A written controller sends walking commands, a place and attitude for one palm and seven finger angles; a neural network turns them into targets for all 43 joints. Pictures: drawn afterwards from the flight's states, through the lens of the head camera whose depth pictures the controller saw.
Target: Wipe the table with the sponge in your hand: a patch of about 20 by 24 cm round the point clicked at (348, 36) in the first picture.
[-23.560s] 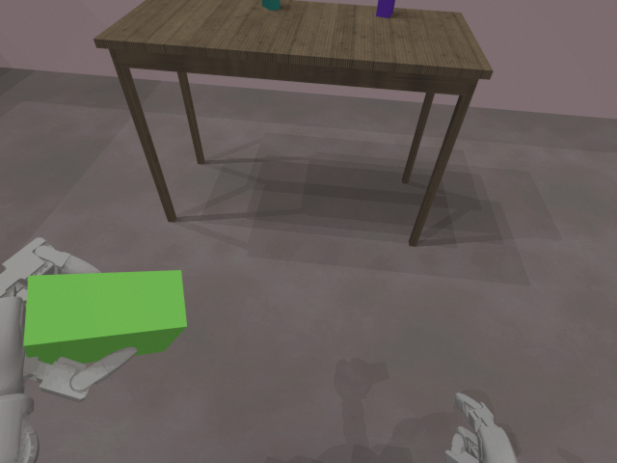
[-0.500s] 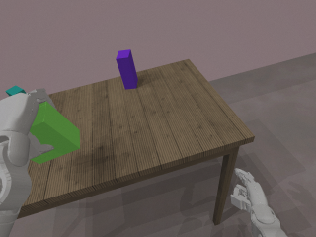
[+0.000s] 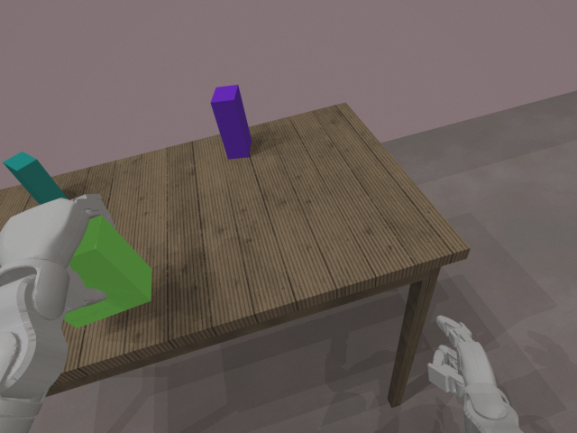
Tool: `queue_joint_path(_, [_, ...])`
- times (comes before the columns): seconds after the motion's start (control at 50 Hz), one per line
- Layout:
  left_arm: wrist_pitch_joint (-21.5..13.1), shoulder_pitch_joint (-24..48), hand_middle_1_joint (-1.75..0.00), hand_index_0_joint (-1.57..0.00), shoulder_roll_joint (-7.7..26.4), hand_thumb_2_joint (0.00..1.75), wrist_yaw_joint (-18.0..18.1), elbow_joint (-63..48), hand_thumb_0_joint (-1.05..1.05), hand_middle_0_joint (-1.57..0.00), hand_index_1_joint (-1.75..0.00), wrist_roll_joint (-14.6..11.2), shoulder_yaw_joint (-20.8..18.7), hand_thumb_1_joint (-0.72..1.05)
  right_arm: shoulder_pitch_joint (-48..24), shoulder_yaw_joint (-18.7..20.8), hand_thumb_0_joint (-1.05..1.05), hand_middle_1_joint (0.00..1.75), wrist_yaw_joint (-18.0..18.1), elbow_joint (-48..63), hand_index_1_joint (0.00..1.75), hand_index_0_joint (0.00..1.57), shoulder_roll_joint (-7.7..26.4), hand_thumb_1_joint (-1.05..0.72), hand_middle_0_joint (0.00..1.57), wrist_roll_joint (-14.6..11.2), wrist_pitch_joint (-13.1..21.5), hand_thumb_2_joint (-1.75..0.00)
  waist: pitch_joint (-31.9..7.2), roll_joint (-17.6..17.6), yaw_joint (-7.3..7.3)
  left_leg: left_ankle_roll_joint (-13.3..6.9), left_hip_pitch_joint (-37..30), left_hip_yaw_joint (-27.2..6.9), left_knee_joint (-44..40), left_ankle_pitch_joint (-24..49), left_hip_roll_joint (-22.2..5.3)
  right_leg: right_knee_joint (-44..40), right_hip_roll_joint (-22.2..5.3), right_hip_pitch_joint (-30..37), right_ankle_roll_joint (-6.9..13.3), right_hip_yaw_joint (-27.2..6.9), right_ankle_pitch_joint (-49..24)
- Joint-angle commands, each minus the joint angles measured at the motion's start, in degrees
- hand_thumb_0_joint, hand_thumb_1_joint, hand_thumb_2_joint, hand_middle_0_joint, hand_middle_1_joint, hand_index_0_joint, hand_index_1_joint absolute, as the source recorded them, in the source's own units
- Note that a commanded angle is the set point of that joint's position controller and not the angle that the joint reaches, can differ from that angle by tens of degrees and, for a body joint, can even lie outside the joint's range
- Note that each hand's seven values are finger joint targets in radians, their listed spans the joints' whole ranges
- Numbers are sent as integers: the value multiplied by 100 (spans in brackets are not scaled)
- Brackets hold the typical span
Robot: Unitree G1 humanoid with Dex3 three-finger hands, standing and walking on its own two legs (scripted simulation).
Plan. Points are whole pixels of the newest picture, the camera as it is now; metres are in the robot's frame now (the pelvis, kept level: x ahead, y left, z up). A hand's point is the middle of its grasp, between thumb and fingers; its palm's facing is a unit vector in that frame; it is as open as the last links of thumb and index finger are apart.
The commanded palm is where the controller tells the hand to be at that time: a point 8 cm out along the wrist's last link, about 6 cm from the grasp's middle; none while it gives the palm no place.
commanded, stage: move the sponge above the wiping area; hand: left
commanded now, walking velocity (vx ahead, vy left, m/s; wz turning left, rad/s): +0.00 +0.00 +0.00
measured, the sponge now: (98, 282) +0.25 +0.30 +0.12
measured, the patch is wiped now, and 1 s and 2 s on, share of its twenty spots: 0.00 0.00 0.00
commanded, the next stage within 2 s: none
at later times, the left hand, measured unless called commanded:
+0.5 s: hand (110, 265) +0.26 +0.28 +0.14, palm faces +0.05 -0.16 -0.99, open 10.1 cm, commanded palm +0.23 +0.29 +0.25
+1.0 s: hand (126, 262) +0.27 +0.27 +0.13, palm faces -0.01 -0.05 -1.00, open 10.0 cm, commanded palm +0.25 +0.28 +0.23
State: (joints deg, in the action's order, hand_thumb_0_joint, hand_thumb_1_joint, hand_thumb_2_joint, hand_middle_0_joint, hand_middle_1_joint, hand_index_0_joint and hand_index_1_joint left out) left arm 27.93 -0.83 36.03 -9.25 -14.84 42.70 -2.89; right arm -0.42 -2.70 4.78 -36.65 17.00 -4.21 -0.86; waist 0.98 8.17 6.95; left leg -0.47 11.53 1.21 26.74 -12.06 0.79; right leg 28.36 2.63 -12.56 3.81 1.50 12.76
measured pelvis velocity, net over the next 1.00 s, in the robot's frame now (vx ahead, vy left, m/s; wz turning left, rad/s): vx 0.01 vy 0.01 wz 0.00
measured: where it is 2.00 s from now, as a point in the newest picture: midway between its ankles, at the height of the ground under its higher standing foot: outside the picture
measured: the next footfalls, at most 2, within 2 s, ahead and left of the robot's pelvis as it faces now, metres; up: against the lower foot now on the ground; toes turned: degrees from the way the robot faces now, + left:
none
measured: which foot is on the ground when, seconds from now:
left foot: down 0.00-1.00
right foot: down 0.00-1.00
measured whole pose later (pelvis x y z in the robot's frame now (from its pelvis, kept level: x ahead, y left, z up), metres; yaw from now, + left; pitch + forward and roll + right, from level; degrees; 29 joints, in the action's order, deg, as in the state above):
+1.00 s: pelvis +0.01 +0.01 +0.00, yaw +0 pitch -3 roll +1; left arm 26.1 2.6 32.0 -7.9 -11.6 51.2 9.5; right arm -0.6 -3.2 4.2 -37.5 16.3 -2.7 -2.0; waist 1.5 6.5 7.8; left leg -1.5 9.2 1.3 23.2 -11.1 1.8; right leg 25.5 1.8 -10.5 3.1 1.1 12.3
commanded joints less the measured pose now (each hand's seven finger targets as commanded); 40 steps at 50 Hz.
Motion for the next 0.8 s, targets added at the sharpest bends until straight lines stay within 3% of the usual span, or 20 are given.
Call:
queue_joint_path(0.0, [-549,2516,-160,-120,1940,130,315,-1840,0,-120,-160,709,-724,10,-1453,121,0,30,96,1089,30,20,349,-90,20,179,465,-90,-1722,-251,78,-176,-588,-434,-266,694,97,-619,-454,549,-4,-1012,17])
queue_joint_path(0.02, [-598,2843,-160,-120,2265,130,436,-2148,0,-120,-160,884,-962,10,-1695,68,0,30,109,1127,30,20,282,-90,20,192,550,-90,-1854,31,179,-168,-704,-496,-260,725,107,-629,-368,580,119,-1251,123])
queue_joint_path(0.04, [-706,2922,-160,-120,2348,130,596,-2004,0,-120,-160,939,-1105,10,-1390,118,0,30,130,1004,30,20,290,-90,20,282,571,-90,-2007,16,206,-158,-713,-466,-249,968,87,-548,-404,752,142,-1055,-132])
queue_joint_path(0.1, [-830,2644,-160,-120,2169,130,899,-1470,0,-120,-160,854,-1282,10,-1227,134,0,30,59,785,30,20,229,-90,20,262,520,-90,-1749,-139,248,-85,-716,-531,-456,1183,31,-648,-330,766,183,-1019,-485])
queue_joint_path(0.12, [-726,2705,-160,-120,2226,130,996,-1375,0,-120,-160,771,-1458,10,-1498,111,0,30,33,803,30,20,210,-90,20,216,549,-90,-1654,-12,340,-58,-699,-599,-475,1146,28,-684,-263,790,298,-1262,-426])
queue_joint_path(0.14, [-646,2832,-160,-120,1823,130,1072,-1156,0,-120,-160,661,-1150,10,-1367,133,0,30,-6,691,30,20,218,-90,20,212,496,-90,-1565,-3,246,-28,-620,-530,-512,1187,-27,-672,-342,768,206,-975,-515])
queue_joint_path(0.22, [-185,1854,-160,-120,1237,130,874,-515,0,-120,-160,318,-931,10,-1624,108,0,30,-131,760,30,20,273,-90,20,107,353,-90,-998,-324,301,23,-386,-489,-636,1032,-64,-769,-314,631,191,-960,-590])
queue_joint_path(0.24, [-123,1649,-160,-120,929,130,741,-541,0,-120,-160,235,-652,10,-1446,133,0,30,-146,778,30,20,333,-90,20,101,266,-90,-1048,-523,202,3,-330,-406,-653,1018,-103,-751,-382,673,84,-708,-694])
queue_joint_path(0.34, [75,1271,-160,-120,177,130,303,-698,0,-120,-160,200,193,10,-1470,68,0,30,-174,1043,30,20,347,-90,20,-16,189,-90,-839,-761,12,-64,-220,-406,-756,411,-116,-772,-319,361,-38,-371,-328])
queue_joint_path(0.4, [-54,1929,-160,-120,596,130,336,-1376,0,-120,-160,506,153,10,-1504,75,0,30,-102,1151,30,20,349,-90,20,38,197,-90,-1346,-527,21,-117,-383,-479,-788,308,-45,-640,-305,549,-39,-421,-182])
queue_joint_path(0.44, [-162,2742,-160,-120,1278,130,507,-1935,0,-120,-160,892,-231,10,-1535,70,0,30,-40,1176,30,20,349,-90,20,152,289,-90,-1937,-211,114,-152,-552,-524,-732,542,-22,-455,-249,859,74,-592,-229])
queue_joint_path(0.5, [-396,3198,-160,-120,1616,130,804,-1851,0,-120,-160,1286,-449,10,-1310,87,0,30,-29,982,30,20,286,-90,20,262,316,-90,-2110,114,187,-115,-761,-664,-750,1128,-53,-424,-165,985,166,-653,-547])
queue_joint_path(0.52, [-378,3162,-160,-120,2019,130,937,-1807,0,-120,-160,1361,-899,10,-1479,60,0,30,-24,963,30,20,284,-90,20,260,386,-90,-2097,247,311,-135,-691,-739,-777,1051,-52,-399,-49,1133,282,-961,-527])
queue_joint_path(0.54, [-404,3176,-160,-120,1593,130,1035,-1611,0,-120,-160,1324,-588,10,-1337,63,0,30,-44,850,30,20,214,-90,20,284,388,-90,-2067,126,246,-104,-721,-627,-728,1346,-53,-429,-130,1090,265,-746,-690])
queue_joint_path(0.6, [-286,2783,-160,-120,1283,130,1159,-942,0,-120,-160,906,-619,10,-1327,121,0,30,-180,673,30,20,233,-90,20,202,335,-90,-1673,-163,264,2,-734,-612,-683,1636,-76,-647,-209,858,217,-669,-904])
queue_joint_path(0.62, [-114,2538,-160,-120,1279,130,1130,-724,0,-120,-160,782,-749,10,-1583,90,0,30,-179,729,30,20,221,-90,20,137,360,-90,-1432,-321,315,-22,-691,-602,-701,1438,-40,-732,-167,819,288,-905,-791])
queue_joint_path(0.66, [18,2288,-160,-120,807,130,955,-491,0,-120,-160,542,-378,10,-1406,132,0,30,-201,687,30,20,282,-90,20,111,265,-90,-1248,-494,173,-1,-540,-439,-730,1279,-75,-770,-285,758,121,-577,-845])
queue_joint_path(0.72, [290,1461,-160,-120,398,130,570,-198,0,-120,-160,465,-58,10,-1607,73,0,30,-224,871,30,20,308,-90,20,3,168,-90,-828,-675,133,-35,-329,-421,-769,962,-46,-844,-223,533,119,-674,-621])
queue_joint_path(0.74, [299,1515,-160,-120,70,130,444,-303,0,-120,-160,407,325,10,-1486,72,0,30,-226,923,30,20,350,-90,20,5,125,-90,-867,-719,32,-52,-264,-351,-783,812,-63,-831,-296,552,31,-417,-603])
queue_joint_path(0.78, [262,1531,-160,-120,175,130,312,-433,0,-120,-160,485,372,10,-1410,90,0,30,-211,982,30,20,393,-90,20,-4,96,-90,-948,-750,-35,-97,-271,-350,-717,691,-31,-819,-285,521,-14,-436,-534])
